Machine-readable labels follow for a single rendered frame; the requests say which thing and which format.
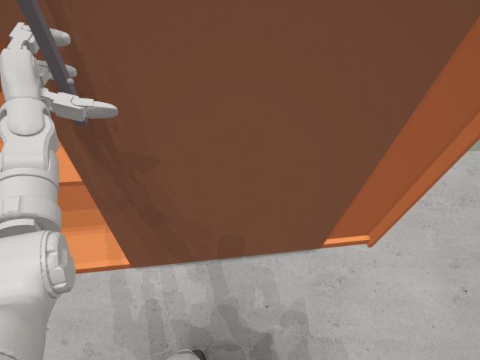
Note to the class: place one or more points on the robot left shin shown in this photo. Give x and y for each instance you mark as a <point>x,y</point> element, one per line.
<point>186,351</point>

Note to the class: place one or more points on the left robot forearm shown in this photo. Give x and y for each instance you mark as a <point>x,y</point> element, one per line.
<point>29,169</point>

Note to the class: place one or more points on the wardrobe door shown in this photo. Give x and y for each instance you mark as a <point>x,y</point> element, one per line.
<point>451,103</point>
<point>244,127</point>

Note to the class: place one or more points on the left robot upper arm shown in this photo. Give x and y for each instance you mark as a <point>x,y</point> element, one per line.
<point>35,269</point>

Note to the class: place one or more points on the handle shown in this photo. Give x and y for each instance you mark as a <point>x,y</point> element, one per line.
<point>42,34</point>

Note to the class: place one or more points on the robot left hand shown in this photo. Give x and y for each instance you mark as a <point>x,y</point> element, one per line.
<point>22,75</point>

